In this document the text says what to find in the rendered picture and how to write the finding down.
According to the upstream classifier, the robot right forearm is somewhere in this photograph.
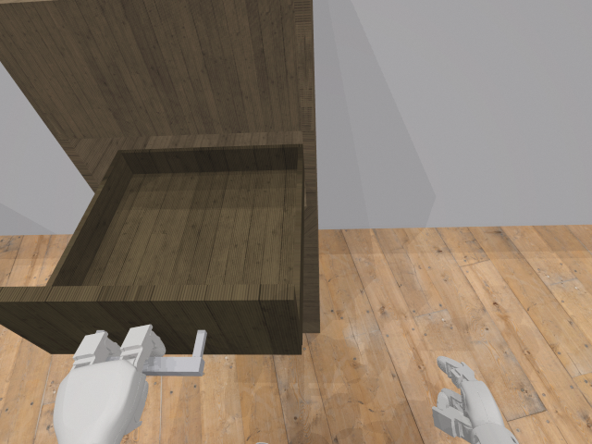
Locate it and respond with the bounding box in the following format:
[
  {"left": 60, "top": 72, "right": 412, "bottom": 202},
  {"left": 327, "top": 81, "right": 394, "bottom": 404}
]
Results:
[{"left": 471, "top": 424, "right": 519, "bottom": 444}]

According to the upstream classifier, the handle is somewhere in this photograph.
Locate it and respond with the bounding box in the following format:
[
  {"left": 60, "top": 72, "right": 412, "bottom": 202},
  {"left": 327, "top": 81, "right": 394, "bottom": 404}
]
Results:
[{"left": 95, "top": 330, "right": 207, "bottom": 376}]

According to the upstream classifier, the drawer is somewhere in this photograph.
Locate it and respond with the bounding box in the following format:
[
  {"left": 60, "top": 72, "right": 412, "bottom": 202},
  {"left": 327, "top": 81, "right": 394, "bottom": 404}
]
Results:
[{"left": 0, "top": 144, "right": 304, "bottom": 355}]

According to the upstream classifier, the cabinet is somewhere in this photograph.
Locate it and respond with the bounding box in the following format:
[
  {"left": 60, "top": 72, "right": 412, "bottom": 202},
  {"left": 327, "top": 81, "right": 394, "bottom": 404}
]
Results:
[{"left": 0, "top": 0, "right": 320, "bottom": 333}]

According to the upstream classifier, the robot left hand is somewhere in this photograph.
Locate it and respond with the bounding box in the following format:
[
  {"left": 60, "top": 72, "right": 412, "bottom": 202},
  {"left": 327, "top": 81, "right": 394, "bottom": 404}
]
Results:
[{"left": 53, "top": 325, "right": 166, "bottom": 444}]

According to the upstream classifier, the robot right hand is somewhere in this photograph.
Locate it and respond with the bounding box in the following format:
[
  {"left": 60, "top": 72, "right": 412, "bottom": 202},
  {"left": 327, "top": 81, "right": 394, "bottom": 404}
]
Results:
[{"left": 432, "top": 356, "right": 505, "bottom": 443}]

